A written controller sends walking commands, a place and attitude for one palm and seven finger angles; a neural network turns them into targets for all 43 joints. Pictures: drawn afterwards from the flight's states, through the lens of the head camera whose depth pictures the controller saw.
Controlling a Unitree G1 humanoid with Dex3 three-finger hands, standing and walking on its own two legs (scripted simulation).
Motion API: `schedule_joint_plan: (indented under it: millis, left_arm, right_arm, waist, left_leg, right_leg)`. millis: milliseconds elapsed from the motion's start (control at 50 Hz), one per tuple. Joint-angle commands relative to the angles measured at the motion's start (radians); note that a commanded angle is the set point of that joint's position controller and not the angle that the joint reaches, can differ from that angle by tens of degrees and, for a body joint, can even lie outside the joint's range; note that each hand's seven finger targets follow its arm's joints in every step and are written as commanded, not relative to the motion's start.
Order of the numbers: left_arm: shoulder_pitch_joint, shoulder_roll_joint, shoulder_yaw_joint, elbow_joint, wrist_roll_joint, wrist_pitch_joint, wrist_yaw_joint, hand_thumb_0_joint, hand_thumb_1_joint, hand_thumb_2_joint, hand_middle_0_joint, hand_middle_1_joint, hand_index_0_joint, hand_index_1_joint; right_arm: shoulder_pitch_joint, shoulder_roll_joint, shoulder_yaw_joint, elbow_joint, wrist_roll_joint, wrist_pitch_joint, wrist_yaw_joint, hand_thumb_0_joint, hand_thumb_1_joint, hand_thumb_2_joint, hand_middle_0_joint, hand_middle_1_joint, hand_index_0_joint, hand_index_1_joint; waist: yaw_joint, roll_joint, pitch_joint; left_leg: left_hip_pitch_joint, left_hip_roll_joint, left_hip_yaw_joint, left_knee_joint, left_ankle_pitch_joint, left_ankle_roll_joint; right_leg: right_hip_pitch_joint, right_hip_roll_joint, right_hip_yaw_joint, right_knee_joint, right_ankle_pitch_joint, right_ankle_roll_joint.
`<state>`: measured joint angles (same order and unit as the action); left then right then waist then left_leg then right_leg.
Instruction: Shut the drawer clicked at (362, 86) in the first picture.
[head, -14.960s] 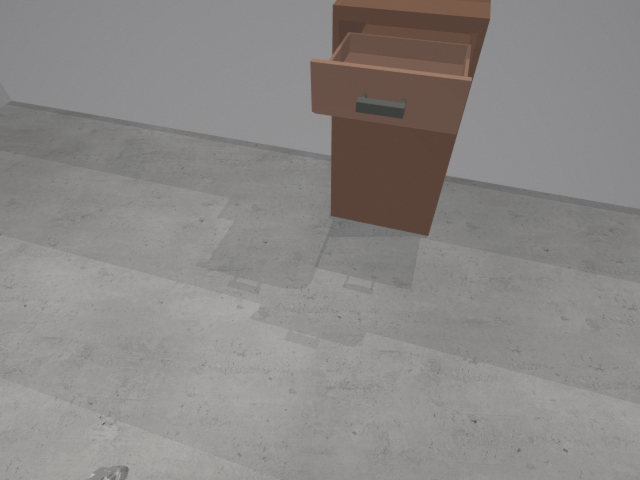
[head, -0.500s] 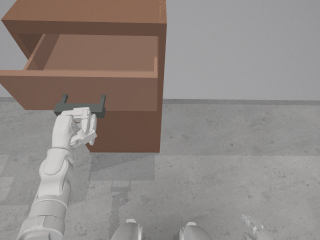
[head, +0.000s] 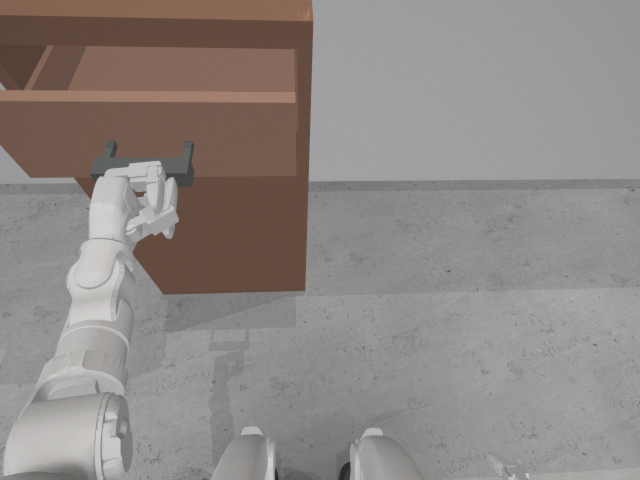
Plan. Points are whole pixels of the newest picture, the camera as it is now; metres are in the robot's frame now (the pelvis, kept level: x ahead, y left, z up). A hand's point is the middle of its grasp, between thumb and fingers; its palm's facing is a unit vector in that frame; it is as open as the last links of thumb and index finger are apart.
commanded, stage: push the drawer shut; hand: left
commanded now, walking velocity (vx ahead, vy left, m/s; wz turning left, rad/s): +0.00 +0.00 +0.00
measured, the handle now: (147, 159) +0.51 +0.23 +0.06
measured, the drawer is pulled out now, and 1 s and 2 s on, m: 0.10 0.00 0.00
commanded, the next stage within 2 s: pull the fist back off the drawer in 1.24 s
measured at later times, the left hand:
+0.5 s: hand (177, 167) +0.50 +0.18 +0.06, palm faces +0.01 -1.00 -0.03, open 3.0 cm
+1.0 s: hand (178, 143) +0.54 +0.19 +0.06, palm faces +0.02 -1.00 -0.03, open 3.1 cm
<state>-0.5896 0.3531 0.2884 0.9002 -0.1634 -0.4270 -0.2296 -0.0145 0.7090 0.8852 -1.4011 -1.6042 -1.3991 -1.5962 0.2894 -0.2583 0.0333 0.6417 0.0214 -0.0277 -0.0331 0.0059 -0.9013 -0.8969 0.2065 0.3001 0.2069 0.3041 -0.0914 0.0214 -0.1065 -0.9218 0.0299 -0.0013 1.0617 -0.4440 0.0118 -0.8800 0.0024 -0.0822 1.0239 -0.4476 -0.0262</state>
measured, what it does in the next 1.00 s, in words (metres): stands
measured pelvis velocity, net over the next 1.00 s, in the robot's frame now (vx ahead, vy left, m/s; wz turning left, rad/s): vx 0.00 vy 0.01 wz -0.02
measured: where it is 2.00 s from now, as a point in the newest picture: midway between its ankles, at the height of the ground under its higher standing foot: outside the picture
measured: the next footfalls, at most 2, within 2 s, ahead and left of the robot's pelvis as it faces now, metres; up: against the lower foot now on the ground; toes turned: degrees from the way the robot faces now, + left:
none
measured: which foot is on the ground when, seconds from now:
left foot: down 0.00-1.00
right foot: down 0.00-1.00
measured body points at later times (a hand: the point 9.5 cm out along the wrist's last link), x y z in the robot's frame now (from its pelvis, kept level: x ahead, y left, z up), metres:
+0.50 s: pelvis +0.00 +0.00 -0.01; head +0.13 +0.02 +0.42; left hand +0.49 +0.24 +0.06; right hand +0.02 -0.26 -0.12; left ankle +0.03 +0.11 -0.66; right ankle +0.03 -0.11 -0.66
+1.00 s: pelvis +0.00 +0.01 -0.01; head +0.15 +0.04 +0.41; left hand +0.53 +0.24 +0.06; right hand -0.02 -0.25 -0.12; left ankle +0.03 +0.11 -0.66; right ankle +0.03 -0.11 -0.66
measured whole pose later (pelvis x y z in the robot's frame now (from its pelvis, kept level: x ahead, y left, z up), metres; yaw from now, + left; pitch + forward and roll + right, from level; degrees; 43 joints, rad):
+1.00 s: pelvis +0.00 +0.01 -0.01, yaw -1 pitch +25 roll -4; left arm -1.01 0.55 0.40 1.26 -0.03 -0.41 -0.19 0.00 0.64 0.90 -1.40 -1.60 -1.40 -1.60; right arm 0.39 -0.27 0.06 0.65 -0.03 0.05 0.00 0.00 -0.90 -0.90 0.21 0.30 0.21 0.30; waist -0.21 0.04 -0.11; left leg -1.10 0.04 -0.02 1.13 -0.46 0.03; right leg -1.04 0.02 -0.09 1.05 -0.44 -0.01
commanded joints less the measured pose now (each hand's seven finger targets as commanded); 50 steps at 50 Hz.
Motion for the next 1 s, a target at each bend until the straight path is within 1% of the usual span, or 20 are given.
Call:
schedule_joint_plan:
  millis: [0,80,160,240,260,340,380,420,480,520,540,600,640,660,720,800,840,880,920,980]
  left_arm:
    - [-0.517,0.281,0.096,-0.179,-0.023,-0.069,0.020,0.000,0.900,0.900,-1.400,-1.600,-1.400,-1.600]
    - [-0.581,0.260,0.072,-0.137,-0.017,-0.068,0.016,0.000,0.900,0.900,-1.400,-1.600,-1.400,-1.600]
    - [-0.619,0.322,0.114,-0.109,0.000,-0.073,0.029,0.000,0.900,0.900,-1.400,-1.600,-1.400,-1.600]
    - [-0.657,0.308,0.096,-0.055,0.017,-0.068,0.033,0.000,0.900,0.900,-1.400,-1.600,-1.400,-1.600]
    - [-0.701,0.319,0.096,-0.059,0.020,-0.070,0.035,0.000,0.900,0.900,-1.400,-1.600,-1.400,-1.600]
    - [-0.716,0.346,0.114,-0.022,0.034,-0.070,0.040,0.000,0.900,0.900,-1.400,-1.600,-1.400,-1.600]
    - [-0.753,0.396,0.139,-0.007,0.040,-0.067,0.042,0.000,0.900,0.900,-1.400,-1.600,-1.400,-1.600]
    - [-0.765,0.386,0.133,-0.002,0.044,-0.066,0.039,0.000,0.900,0.900,-1.400,-1.600,-1.400,-1.600]
    - [-0.773,0.418,0.155,0.015,0.051,-0.062,0.040,0.000,0.900,0.900,-1.400,-1.600,-1.400,-1.600]
    - [-0.788,0.432,0.162,0.035,0.058,-0.058,0.042,0.000,0.900,0.900,-1.400,-1.600,-1.400,-1.600]
    - [-0.818,0.409,0.134,0.023,0.061,-0.057,0.039,0.000,0.900,0.900,-1.400,-1.600,-1.400,-1.600]
    - [-0.817,0.453,0.168,0.059,0.067,-0.048,0.043,0.000,0.900,0.900,-1.400,-1.600,-1.400,-1.600]
    - [-0.841,0.494,0.196,0.042,0.072,-0.053,0.045,0.000,0.900,0.900,-1.400,-1.600,-1.400,-1.600]
    - [-0.848,0.455,0.160,0.050,0.075,-0.050,0.042,0.000,0.900,0.900,-1.400,-1.600,-1.400,-1.600]
    - [-0.895,0.428,0.146,0.035,0.075,-0.057,0.053,0.000,0.900,0.900,-1.400,-1.600,-1.400,-1.600]
    - [-0.938,0.452,0.155,0.063,0.092,-0.049,0.073,0.000,0.900,0.900,-1.400,-1.600,-1.400,-1.600]
    - [-0.943,0.473,0.162,0.072,0.105,-0.050,0.077,0.000,0.900,0.900,-1.400,-1.600,-1.400,-1.600]
    - [-0.973,0.443,0.136,0.089,0.111,-0.047,0.079,0.000,0.900,0.900,-1.400,-1.600,-1.400,-1.600]
    - [-1.026,0.464,0.141,0.097,0.111,-0.046,0.085,0.000,0.900,0.900,-1.400,-1.600,-1.400,-1.600]
    - [-1.074,0.479,0.131,0.103,0.121,-0.043,0.089,0.000,0.900,0.900,-1.400,-1.600,-1.400,-1.600]
  right_arm:
    - [0.090,-0.159,-0.057,-0.080,-0.006,-0.026,-0.012,0.000,-0.900,-0.900,0.200,0.300,0.200,0.300]
    - [0.111,-0.162,-0.058,-0.071,-0.008,-0.018,-0.006,0.000,-0.900,-0.900,0.200,0.300,0.200,0.300]
    - [0.134,-0.172,-0.060,-0.062,-0.014,-0.008,-0.002,0.000,-0.900,-0.900,0.200,0.300,0.200,0.300]
    - [0.153,-0.170,-0.056,-0.061,-0.018,0.002,0.004,0.000,-0.900,-0.900,0.200,0.300,0.200,0.300]
    - [0.157,-0.173,-0.057,-0.056,-0.018,0.003,0.003,0.000,-0.900,-0.900,0.200,0.300,0.200,0.300]
    - [0.175,-0.178,-0.056,-0.055,-0.024,0.011,0.006,0.000,-0.900,-0.900,0.200,0.300,0.200,0.300]
    - [0.185,-0.183,-0.053,-0.052,-0.026,0.015,0.005,0.000,-0.900,-0.900,0.200,0.300,0.200,0.300]
    - [0.193,-0.183,-0.053,-0.054,-0.030,0.018,0.009,0.000,-0.900,-0.900,0.200,0.300,0.200,0.300]
    - [0.204,-0.186,-0.052,-0.056,-0.033,0.027,0.011,0.000,-0.900,-0.900,0.200,0.300,0.200,0.300]
    - [0.217,-0.189,-0.052,-0.055,-0.035,0.035,0.012,0.000,-0.900,-0.900,0.200,0.300,0.200,0.300]
    - [0.217,-0.190,-0.050,-0.054,-0.035,0.037,0.013,0.000,-0.900,-0.900,0.200,0.300,0.200,0.300]
    - [0.230,-0.195,-0.048,-0.052,-0.038,0.045,0.014,0.000,-0.900,-0.900,0.200,0.300,0.200,0.300]
    - [0.239,-0.200,-0.050,-0.050,-0.042,0.051,0.013,0.000,-0.900,-0.900,0.200,0.300,0.200,0.300]
    - [0.236,-0.194,-0.047,-0.052,-0.041,0.052,0.015,0.000,-0.900,-0.900,0.200,0.300,0.200,0.300]
    - [0.253,-0.197,-0.050,-0.043,-0.049,0.057,0.019,0.000,-0.900,-0.900,0.200,0.300,0.200,0.300]
    - [0.268,-0.204,-0.049,-0.028,-0.054,0.064,0.022,0.000,-0.900,-0.900,0.200,0.300,0.200,0.300]
    - [0.274,-0.205,-0.047,-0.031,-0.056,0.068,0.022,0.000,-0.900,-0.900,0.200,0.300,0.200,0.300]
    - [0.278,-0.202,-0.048,-0.024,-0.058,0.070,0.023,0.000,-0.900,-0.900,0.200,0.300,0.200,0.300]
    - [0.280,-0.207,-0.042,-0.018,-0.059,0.069,0.020,0.000,-0.900,-0.900,0.200,0.300,0.200,0.300]
    - [0.286,-0.211,-0.040,-0.013,-0.060,0.065,0.016,0.000,-0.900,-0.900,0.200,0.300,0.200,0.300]
  waist:
    - [-0.033,0.051,-0.404]
    - [-0.056,0.050,-0.410]
    - [-0.053,0.068,-0.434]
    - [-0.072,0.064,-0.433]
    - [-0.086,0.060,-0.422]
    - [-0.088,0.072,-0.441]
    - [-0.094,0.069,-0.434]
    - [-0.096,0.105,-0.460]
    - [-0.094,0.107,-0.478]
    - [-0.101,0.109,-0.474]
    - [-0.118,0.121,-0.477]
    - [-0.113,0.112,-0.467]
    - [-0.114,0.132,-0.508]
    - [-0.119,0.151,-0.500]
    - [-0.134,0.164,-0.509]
    - [-0.154,0.147,-0.500]
    - [-0.150,0.168,-0.519]
    - [-0.168,0.167,-0.499]
    - [-0.187,0.163,-0.456]
    - [-0.199,0.184,-0.485]
  left_leg:
    - [0.207,-0.020,-0.023,-0.120,0.138,0.019]
    - [0.231,-0.014,-0.036,-0.115,0.148,0.019]
    - [0.230,-0.012,-0.040,-0.107,0.160,0.018]
    - [0.215,-0.013,-0.037,-0.097,0.159,0.023]
    - [0.211,-0.009,-0.041,-0.096,0.146,0.023]
    - [0.208,-0.010,-0.041,-0.088,0.160,0.025]
    - [0.176,-0.008,-0.040,-0.082,0.149,0.026]
    - [0.203,-0.009,-0.043,-0.075,0.174,0.026]
    - [0.205,-0.005,-0.044,-0.070,0.195,0.024]
    - [0.211,-0.004,-0.050,-0.067,0.211,0.025]
    - [0.231,0.000,-0.056,-0.070,0.213,0.023]
    - [0.203,0.000,-0.052,-0.065,0.209,0.024]
    - [0.228,0.002,-0.056,-0.057,0.248,0.024]
    - [0.243,0.002,-0.060,-0.062,0.249,0.021]
    - [0.296,0.007,-0.078,-0.060,0.283,0.019]
    - [0.279,0.009,-0.079,-0.054,0.264,0.021]
    - [0.281,0.008,-0.080,-0.051,0.285,0.020]
    - [0.284,0.010,-0.082,-0.047,0.273,0.021]
    - [0.252,0.010,-0.087,-0.048,0.230,0.025]
    - [0.253,0.009,-0.092,-0.041,0.207,0.024]
  right_leg:
    - [0.179,0.017,0.091,-0.152,0.146,0.010]
    - [0.130,0.025,0.078,-0.144,0.142,0.010]
    - [0.124,0.026,0.079,-0.136,0.145,0.008]
    - [0.109,0.032,0.080,-0.134,0.144,0.010]
    - [0.091,0.031,0.079,-0.135,0.130,0.012]
    - [0.091,0.035,0.081,-0.134,0.138,0.010]
    - [0.098,0.034,0.084,-0.131,0.132,0.012]
    - [0.077,0.036,0.080,-0.123,0.145,0.008]
    - [0.083,0.038,0.078,-0.121,0.159,0.010]
    - [0.072,0.042,0.073,-0.114,0.170,0.007]
    - [0.047,0.042,0.067,-0.115,0.165,0.009]
    - [0.057,0.044,0.070,-0.119,0.162,0.009]
    - [0.054,0.043,0.068,-0.109,0.189,0.009]
    - [0.036,0.044,0.062,-0.109,0.182,0.008]
    - [-0.009,0.047,0.050,-0.105,0.185,0.005]
    - [-0.020,0.047,0.050,-0.113,0.172,0.009]
    - [-0.017,0.047,0.051,-0.107,0.184,0.007]
    - [-0.042,0.048,0.048,-0.113,0.172,0.008]
    - [-0.069,0.048,0.049,-0.115,0.144,0.009]
    - [-0.087,0.047,0.047,-0.109,0.123,0.009]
